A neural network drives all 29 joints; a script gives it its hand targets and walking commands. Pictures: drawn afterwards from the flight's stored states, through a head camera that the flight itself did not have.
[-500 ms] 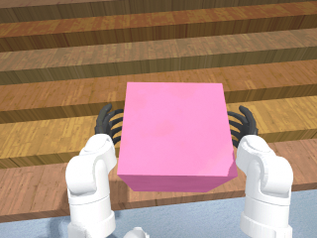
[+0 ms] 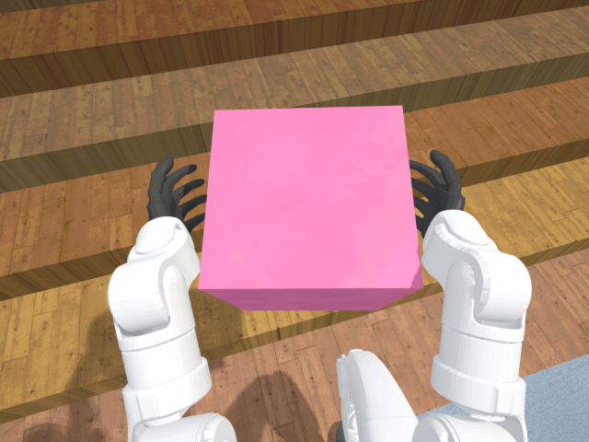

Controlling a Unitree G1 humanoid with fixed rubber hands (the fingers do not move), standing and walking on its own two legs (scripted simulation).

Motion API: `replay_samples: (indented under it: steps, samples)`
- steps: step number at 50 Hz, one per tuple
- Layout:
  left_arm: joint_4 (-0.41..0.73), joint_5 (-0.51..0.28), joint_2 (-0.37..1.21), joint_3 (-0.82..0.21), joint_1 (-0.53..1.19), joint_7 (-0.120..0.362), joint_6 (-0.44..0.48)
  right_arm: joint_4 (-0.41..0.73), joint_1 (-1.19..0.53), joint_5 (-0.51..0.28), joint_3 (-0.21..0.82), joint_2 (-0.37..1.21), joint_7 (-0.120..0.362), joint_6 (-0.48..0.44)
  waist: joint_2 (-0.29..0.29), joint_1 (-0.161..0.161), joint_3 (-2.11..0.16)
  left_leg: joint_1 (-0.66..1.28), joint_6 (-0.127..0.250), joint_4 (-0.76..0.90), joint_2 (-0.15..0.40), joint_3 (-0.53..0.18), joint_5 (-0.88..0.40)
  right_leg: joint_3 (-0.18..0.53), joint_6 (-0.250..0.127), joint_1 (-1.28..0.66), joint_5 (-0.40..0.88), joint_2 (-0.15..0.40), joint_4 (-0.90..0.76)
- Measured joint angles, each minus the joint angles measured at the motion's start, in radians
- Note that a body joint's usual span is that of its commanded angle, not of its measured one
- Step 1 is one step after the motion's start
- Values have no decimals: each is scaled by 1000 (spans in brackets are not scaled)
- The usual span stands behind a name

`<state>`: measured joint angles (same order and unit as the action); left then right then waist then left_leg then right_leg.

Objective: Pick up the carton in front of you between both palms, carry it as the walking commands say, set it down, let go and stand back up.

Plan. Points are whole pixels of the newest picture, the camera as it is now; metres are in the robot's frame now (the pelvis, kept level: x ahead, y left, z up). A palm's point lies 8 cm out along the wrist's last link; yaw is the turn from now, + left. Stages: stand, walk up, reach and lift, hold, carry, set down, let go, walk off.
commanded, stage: carry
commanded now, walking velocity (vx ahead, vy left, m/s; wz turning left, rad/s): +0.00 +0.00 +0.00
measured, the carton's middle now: (309, 227) +0.38 -0.03 +0.05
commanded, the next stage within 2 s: none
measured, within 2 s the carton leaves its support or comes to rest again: neither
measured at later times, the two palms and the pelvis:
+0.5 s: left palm out of the picture +0.62 +0.13 +0.28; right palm out of the picture +0.66 -0.18 +0.27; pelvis +0.30 -0.05 +0.14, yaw +2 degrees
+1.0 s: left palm out of the picture +0.78 +0.11 +0.32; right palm out of the picture +0.84 -0.20 +0.32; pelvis +0.46 -0.11 +0.22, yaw +4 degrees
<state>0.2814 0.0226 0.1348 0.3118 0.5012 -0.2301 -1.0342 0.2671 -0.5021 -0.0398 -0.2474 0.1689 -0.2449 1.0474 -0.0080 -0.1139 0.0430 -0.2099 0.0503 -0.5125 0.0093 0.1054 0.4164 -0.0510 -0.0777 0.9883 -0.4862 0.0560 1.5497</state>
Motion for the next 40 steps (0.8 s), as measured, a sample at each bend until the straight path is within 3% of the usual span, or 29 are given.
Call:
replay_samples:
  steps: [3, 4, 6, 7, 10, 13, 16, 19, 22, 23, 25, 26, 28, 30, 33, 35, 37, 38, 40]
  samples:
    - [6, 3, -7, -2, -2, 1, -7, -4, -6, 1, 15, -10, -2, 9, 6, -8, -24, 103, -29, 60, 12, -29, 36, -26, -15, 74, -76, 2, -22]
    - [-6, 6, -12, -6, 5, 0, -9, -13, -8, 2, 16, -16, -3, 10, 3, 2, -26, 138, -36, 73, 18, -29, 33, -41, -21, 61, -39, -4, -146]
    - [-56, 11, -12, -23, 14, 1, -7, -32, 4, 2, 6, -30, 2, 14, 16, 50, -12, 176, -35, 2, 54, -18, -9, -75, -30, -39, 168, -46, -349]
    - [-81, 9, -1, -33, 24, 5, -8, -35, 13, 1, -7, -44, 12, 19, 40, 76, 3, 123, -44, -160, 74, -53, -93, -103, -34, -85, 158, -59, -365]
    - [-104, -7, 22, -54, 57, 25, -17, -47, 7, -9, -52, -71, 47, 8, 44, 162, 60, -137, -59, -795, -33, -195, -72, -116, -46, -189, 97, -86, -459]
    - [-63, -21, 30, -63, 23, 26, -11, -31, 17, 21, -82, -33, 52, -15, 29, 213, 96, -340, -35, -1060, -102, -207, -10, -112, -26, -329, 149, -102, -663]
    - [-25, -43, 30, -80, -11, 14, 4, 13, 49, 73, -88, 13, 46, -44, -12, 249, 100, -490, -9, -1062, -92, -145, 60, -97, -38, -469, 191, -97, -844]
    - [-20, -50, 26, -92, -16, 11, 9, 22, 59, 123, -88, 23, 45, -62, -27, 267, 77, -555, -1, -848, -56, -90, 82, -65, -40, -592, 222, -89, -973]
    - [-50, -44, 13, -84, -2, 14, -9, -12, 50, 140, -80, 20, 46, -51, -52, 260, 15, -460, 10, -576, -50, -19, 1, -43, -34, -664, 232, -57, -1023]
    - [-60, -47, 6, -76, -1, 16, -20, -27, 43, 136, -74, 19, 47, -38, -67, 250, -20, -385, 15, -479, -62, 5, -77, -37, -33, -662, 241, -43, -1018]
    - [-71, -49, -8, -63, 8, 18, -42, -54, 3, 132, -61, 1, 45, 1, -34, 209, -87, -202, 21, -188, -58, 9, -325, -53, -16, -632, 283, -52, -948]
    - [-77, -52, -18, -59, 24, 20, -49, -66, -24, 130, -57, -8, 42, 15, -12, 184, -107, -97, 21, -40, -59, 0, -313, -57, -2, -604, 302, -57, -869]
    - [-102, -53, -48, -46, 73, 24, -51, -82, -78, 116, -38, -32, 33, 36, 20, 111, -120, 30, 24, 137, -70, -28, -180, -26, 21, -498, 93, -75, -566]
    - [-128, -21, -70, -25, 110, 10, -50, -95, -109, 67, -5, -56, 23, 62, 48, 32, -130, 55, 30, 174, -69, -68, -125, 16, 24, -344, -93, -110, -233]
    - [-141, 29, -57, 14, 137, -21, -82, -88, -111, 10, 11, -69, -25, 98, 45, -24, -128, 94, 22, 191, -63, -92, -88, 24, 13, -151, -181, -113, 31]
    - [-139, 37, -38, 41, 141, -27, -105, -90, -118, -8, 1, -68, -44, 117, 35, -29, -114, 133, 14, 197, -54, -89, -67, -2, 5, -64, -187, -91, 51]
    - [-142, 38, -17, 64, 148, -24, -119, -99, -127, -15, -21, -63, -47, 130, 29, -10, -96, 181, 4, 217, -39, -81, -52, -42, -13, -54, -111, -66, -125]
    - [-147, 39, -10, 70, 152, -21, -124, -106, -130, -15, -36, -57, -45, 131, 23, 8, -89, 199, -1, 213, -33, -73, -50, -56, -25, -85, -51, -64, -256]
    - [-160, 36, 4, 64, 141, -12, -121, -121, -123, -5, -59, -53, -24, 122, 54, 63, -52, 197, -14, 108, 21, -58, -61, -95, -43, -159, 30, -102, -329]
